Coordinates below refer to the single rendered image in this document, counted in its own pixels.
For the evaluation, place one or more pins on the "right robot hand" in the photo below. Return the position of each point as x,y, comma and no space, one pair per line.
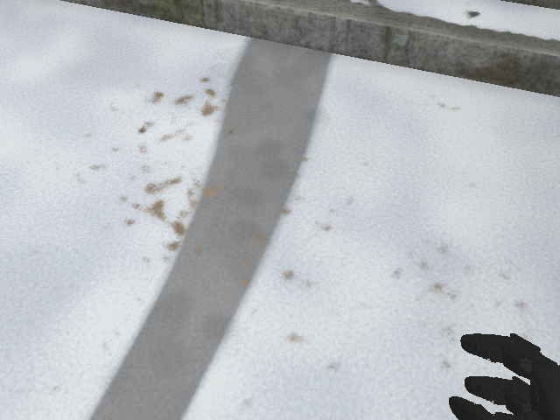
538,401

